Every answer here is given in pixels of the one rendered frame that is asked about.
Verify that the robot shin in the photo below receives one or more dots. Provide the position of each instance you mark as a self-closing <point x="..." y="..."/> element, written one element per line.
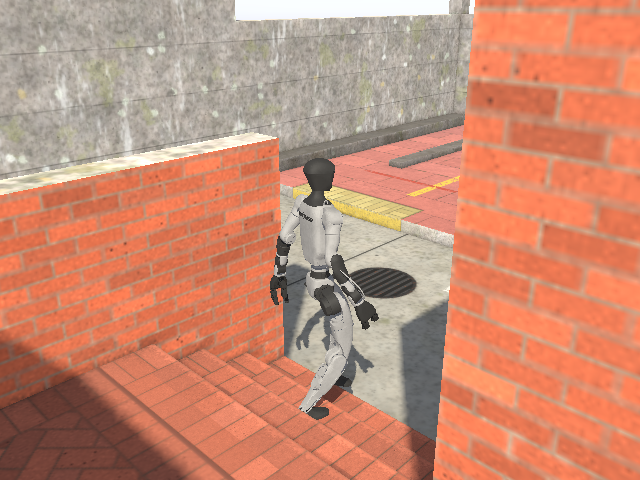
<point x="332" y="341"/>
<point x="325" y="377"/>

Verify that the robot right shin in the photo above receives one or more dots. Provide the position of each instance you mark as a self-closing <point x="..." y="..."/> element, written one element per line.
<point x="325" y="377"/>

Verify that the left robot forearm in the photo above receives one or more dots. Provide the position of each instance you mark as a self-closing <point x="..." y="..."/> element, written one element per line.
<point x="281" y="258"/>

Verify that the right robot upper arm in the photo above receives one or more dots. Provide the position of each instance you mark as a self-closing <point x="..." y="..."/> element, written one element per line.
<point x="332" y="219"/>

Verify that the right robot hand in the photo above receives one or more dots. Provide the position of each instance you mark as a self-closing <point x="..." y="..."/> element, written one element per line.
<point x="364" y="312"/>

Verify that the left robot upper arm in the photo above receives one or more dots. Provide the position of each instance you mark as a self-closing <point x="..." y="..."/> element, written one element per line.
<point x="287" y="234"/>

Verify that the left robot hand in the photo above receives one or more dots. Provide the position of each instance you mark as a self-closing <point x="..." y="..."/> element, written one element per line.
<point x="275" y="283"/>

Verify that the robot left shin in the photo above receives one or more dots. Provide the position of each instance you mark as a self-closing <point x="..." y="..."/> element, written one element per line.
<point x="332" y="341"/>

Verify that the right robot forearm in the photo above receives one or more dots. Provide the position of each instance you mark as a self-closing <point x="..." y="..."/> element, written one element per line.
<point x="347" y="286"/>

